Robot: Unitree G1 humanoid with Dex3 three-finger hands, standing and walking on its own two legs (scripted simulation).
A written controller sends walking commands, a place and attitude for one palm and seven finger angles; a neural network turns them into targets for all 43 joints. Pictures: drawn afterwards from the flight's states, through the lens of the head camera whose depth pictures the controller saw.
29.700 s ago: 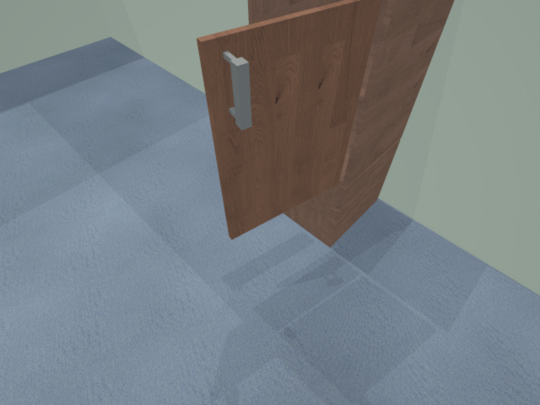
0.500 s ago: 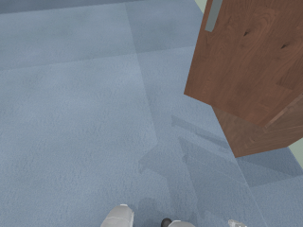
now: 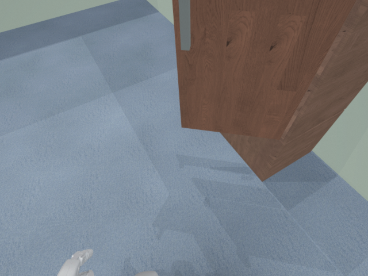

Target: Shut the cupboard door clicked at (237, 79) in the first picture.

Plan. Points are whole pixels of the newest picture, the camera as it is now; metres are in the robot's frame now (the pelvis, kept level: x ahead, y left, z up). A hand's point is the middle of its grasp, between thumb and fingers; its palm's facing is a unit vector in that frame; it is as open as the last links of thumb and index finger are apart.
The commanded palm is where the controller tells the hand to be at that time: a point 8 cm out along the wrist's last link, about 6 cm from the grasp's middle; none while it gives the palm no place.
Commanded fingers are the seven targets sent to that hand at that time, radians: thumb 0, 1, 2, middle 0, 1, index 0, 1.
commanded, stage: turn to face it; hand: left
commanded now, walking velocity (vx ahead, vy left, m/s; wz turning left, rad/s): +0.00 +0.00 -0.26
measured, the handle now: (186, 20) +0.70 +0.02 +0.17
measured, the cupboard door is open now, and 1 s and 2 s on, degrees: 49 49 49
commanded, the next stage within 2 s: take the last steps up to it in 0.06 s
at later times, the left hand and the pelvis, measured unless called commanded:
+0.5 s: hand (121, 255) +0.18 +0.18 -0.15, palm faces -0.17 -0.97 -0.17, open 7.4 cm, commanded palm none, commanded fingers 0.00 0.90 0.90 -0.20 -0.30 -0.20 -0.30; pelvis +0.06 +0.00 +0.02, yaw -8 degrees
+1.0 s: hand (151, 242) +0.22 +0.11 -0.18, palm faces -0.11 -0.98 -0.14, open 7.4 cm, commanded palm none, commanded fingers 0.00 0.90 0.90 -0.20 -0.30 -0.20 -0.30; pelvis +0.20 -0.05 +0.01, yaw -10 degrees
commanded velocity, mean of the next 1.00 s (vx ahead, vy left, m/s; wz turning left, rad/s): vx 0.11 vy -0.06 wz -0.10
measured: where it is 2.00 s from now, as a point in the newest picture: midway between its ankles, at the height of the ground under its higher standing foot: (207, 275)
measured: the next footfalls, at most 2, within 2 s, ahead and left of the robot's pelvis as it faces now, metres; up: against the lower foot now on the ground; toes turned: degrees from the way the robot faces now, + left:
left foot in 0.24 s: +0.08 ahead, +0.14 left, +0.00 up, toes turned -1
right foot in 0.58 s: +0.13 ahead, -0.14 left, +0.00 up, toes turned -12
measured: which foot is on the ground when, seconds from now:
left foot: up 0.00-0.22, down 0.24-0.58, up 0.60-0.88, down 0.90-1.00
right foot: down 0.00-0.24, up 0.26-0.56, down 0.58-0.92, up 0.94-1.00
